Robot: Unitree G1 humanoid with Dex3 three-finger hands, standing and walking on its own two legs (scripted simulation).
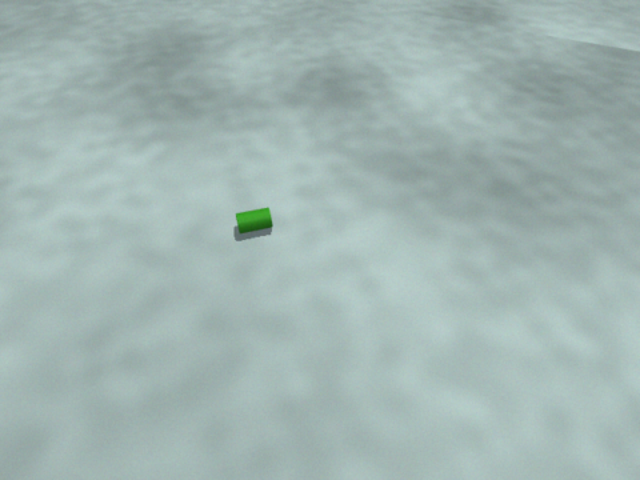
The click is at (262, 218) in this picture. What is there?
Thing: lying can
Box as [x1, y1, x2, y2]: [236, 208, 271, 233]
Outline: 268,208 237,213 236,218 240,233 270,227 271,219
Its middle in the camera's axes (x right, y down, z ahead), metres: -0.28 -0.09 +1.69
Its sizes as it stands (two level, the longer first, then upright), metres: 0.141 0.087 0.087
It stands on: the floor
